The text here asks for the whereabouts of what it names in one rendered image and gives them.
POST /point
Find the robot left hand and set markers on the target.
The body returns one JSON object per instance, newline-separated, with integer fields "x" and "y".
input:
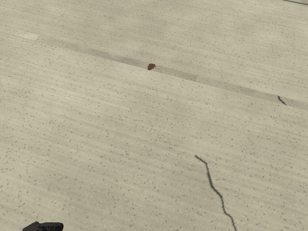
{"x": 46, "y": 226}

